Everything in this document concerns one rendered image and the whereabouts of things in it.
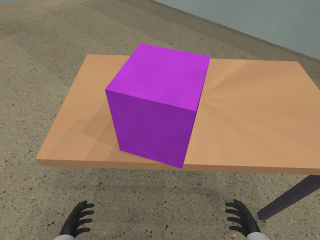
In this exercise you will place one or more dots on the robot left hand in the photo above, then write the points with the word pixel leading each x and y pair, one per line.
pixel 72 223

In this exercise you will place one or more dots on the table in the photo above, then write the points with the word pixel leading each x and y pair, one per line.
pixel 254 116

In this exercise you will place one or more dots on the robot right hand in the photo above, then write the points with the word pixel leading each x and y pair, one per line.
pixel 246 219

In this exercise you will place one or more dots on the carton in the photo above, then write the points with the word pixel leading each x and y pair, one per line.
pixel 153 101

